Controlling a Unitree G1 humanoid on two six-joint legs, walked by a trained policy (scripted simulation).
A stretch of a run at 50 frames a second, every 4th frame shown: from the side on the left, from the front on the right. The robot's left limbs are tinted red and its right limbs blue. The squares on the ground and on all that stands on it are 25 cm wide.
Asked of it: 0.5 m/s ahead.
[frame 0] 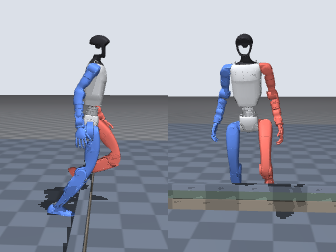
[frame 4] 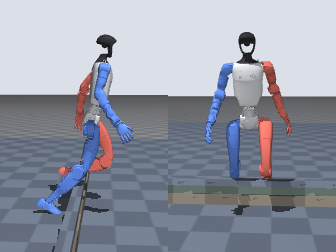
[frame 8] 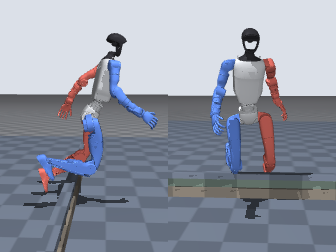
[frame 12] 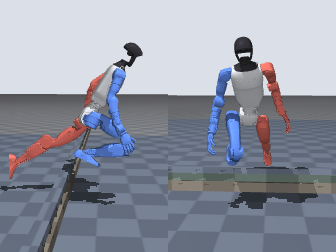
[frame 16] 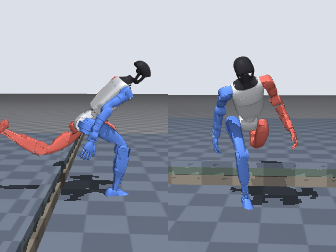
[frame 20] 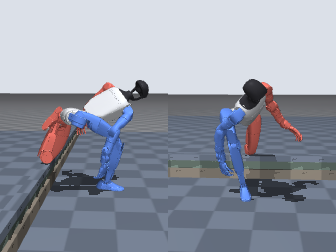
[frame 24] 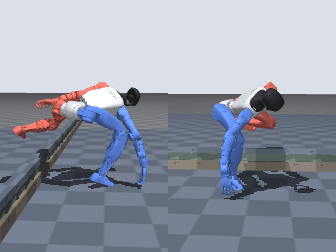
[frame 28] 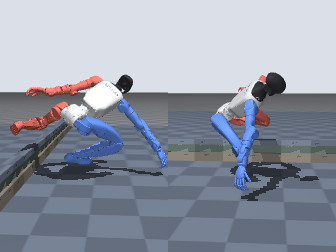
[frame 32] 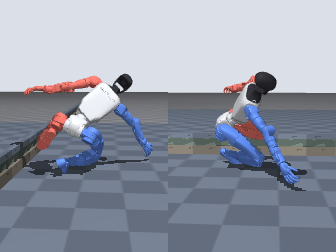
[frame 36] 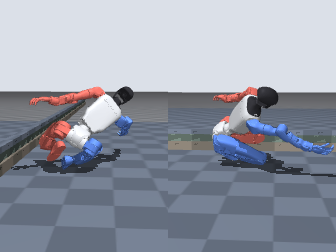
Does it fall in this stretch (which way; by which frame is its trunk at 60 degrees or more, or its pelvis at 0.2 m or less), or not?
yes: goes over forward and to its left; its trunk at 60 degrees or more by frame 20
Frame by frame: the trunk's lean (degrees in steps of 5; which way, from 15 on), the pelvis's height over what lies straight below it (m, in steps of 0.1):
0: 5, 0.7
4: 10, 0.7
8: 15 forward, 0.7
12: 35 forward, 0.7
16: 45 forward, 0.6
20: 65 forward, 0.5
24: 80 forward and to its left, 0.6
28: 65 forward and to its left, 0.5
32: 55 forward and to its left, 0.4
36: 60 forward and to its left, 0.3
